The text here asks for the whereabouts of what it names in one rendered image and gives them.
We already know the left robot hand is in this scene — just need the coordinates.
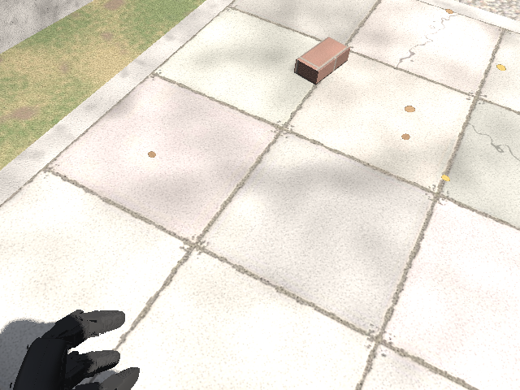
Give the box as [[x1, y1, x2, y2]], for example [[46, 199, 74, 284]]
[[10, 310, 140, 390]]

